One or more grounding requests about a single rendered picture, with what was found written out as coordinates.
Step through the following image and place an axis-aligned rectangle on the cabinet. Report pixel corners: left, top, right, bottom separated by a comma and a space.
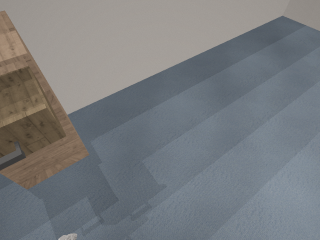
0, 10, 89, 190

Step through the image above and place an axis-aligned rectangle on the drawer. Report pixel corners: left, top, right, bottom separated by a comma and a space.
0, 66, 66, 158

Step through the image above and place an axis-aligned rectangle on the handle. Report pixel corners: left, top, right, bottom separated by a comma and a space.
0, 141, 26, 171

